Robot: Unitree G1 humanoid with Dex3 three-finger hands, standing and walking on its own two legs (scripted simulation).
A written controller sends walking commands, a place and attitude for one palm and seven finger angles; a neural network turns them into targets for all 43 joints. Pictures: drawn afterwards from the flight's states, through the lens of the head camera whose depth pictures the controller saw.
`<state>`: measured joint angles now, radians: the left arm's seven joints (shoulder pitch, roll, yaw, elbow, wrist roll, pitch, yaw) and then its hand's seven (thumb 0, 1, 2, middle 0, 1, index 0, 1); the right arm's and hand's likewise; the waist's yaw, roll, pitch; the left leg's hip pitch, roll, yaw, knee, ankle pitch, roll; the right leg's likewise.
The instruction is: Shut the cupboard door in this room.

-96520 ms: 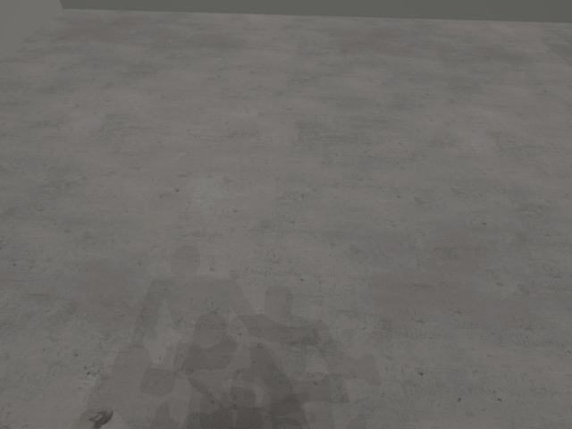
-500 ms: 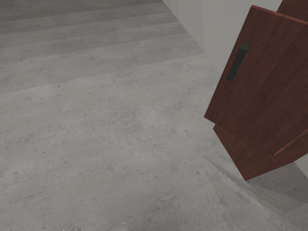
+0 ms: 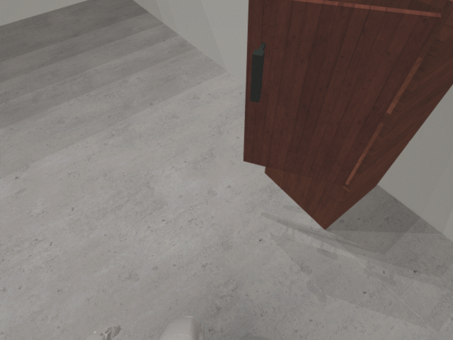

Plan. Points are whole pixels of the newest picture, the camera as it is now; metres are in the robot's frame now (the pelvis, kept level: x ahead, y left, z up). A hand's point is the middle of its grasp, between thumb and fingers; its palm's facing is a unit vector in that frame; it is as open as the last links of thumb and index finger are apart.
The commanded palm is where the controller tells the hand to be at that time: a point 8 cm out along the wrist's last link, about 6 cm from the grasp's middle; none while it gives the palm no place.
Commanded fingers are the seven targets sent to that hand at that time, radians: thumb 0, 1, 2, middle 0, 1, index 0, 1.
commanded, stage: turn to face it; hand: left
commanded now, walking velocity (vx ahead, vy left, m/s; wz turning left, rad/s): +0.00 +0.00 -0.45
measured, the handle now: (259, 72) +0.72 -0.05 +0.04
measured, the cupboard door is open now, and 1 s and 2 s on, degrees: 34 34 34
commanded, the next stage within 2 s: take the last steps up to it in 0.38 s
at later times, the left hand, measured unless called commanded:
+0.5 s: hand (145, 329) +0.16 +0.18 -0.16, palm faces -0.21 -0.95 -0.25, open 7.4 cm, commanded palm none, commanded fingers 0.00 0.90 0.90 -0.20 -0.30 -0.20 -0.30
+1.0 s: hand (165, 303) +0.20 +0.15 -0.16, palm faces -0.28 -0.95 -0.15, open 7.4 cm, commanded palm none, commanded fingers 0.00 0.90 0.90 -0.20 -0.30 -0.20 -0.30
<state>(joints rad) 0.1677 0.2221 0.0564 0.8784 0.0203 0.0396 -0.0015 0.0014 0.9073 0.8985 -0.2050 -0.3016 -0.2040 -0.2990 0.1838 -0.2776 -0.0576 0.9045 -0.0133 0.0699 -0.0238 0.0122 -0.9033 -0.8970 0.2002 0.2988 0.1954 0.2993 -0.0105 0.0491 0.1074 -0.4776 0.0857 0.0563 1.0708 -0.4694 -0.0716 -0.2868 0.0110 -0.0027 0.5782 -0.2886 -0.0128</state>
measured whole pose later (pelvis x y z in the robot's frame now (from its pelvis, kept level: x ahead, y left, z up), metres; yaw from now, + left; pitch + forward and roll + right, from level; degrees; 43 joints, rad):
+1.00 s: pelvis +0.11 -0.02 +0.01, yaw -18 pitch +1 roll -1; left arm 0.23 0.21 0.07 1.03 0.02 0.02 -0.03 0.01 0.91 0.90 -0.20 -0.30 -0.20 -0.30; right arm 0.35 -0.16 -0.01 1.01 -0.04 -0.04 -0.03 0.01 -0.90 -0.90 0.20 0.30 0.20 0.30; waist -0.02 -0.04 0.04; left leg -0.15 0.07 0.14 0.42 -0.28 0.00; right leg -0.47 -0.04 -0.03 0.98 -0.32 -0.01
